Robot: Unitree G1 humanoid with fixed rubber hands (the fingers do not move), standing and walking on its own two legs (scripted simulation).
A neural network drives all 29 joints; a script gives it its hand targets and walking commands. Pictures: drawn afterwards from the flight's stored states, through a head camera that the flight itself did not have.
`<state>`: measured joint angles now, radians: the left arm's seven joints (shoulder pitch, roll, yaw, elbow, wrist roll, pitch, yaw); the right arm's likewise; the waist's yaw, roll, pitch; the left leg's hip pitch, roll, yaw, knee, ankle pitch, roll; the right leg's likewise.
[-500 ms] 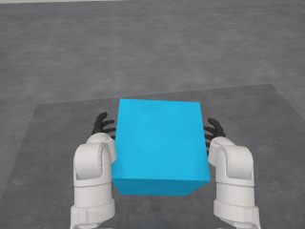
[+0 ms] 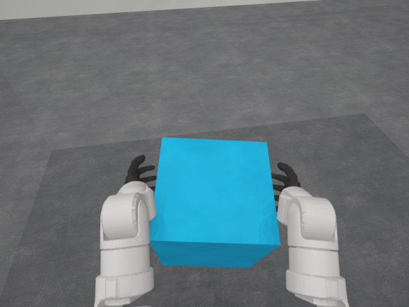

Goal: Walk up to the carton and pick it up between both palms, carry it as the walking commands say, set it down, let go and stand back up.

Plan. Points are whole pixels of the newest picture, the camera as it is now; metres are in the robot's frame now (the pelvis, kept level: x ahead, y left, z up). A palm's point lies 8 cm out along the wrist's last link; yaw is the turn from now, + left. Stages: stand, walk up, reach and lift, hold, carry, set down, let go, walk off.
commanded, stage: carry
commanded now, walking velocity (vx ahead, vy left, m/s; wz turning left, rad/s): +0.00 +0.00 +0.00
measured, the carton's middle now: (210, 209) +0.33 +0.00 -0.01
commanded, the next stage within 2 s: hold in 1.16 s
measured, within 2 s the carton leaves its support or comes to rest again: neither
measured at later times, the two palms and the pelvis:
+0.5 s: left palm (137, 198) +0.31 +0.14 +0.08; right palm (288, 204) +0.30 -0.15 +0.06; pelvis +0.00 +0.00 +0.00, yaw +0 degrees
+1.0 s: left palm (135, 201) +0.31 +0.15 +0.07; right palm (285, 206) +0.30 -0.14 +0.05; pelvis +0.01 +0.00 +0.00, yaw +0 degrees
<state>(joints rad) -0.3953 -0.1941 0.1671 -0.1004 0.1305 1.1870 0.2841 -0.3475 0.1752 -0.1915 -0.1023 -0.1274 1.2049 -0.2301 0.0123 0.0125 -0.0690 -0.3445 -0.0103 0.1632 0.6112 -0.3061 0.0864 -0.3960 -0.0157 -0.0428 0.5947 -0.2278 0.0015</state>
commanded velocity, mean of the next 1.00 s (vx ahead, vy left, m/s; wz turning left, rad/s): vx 0.00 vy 0.00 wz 0.00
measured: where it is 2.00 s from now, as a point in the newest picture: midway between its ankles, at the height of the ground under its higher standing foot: outside the picture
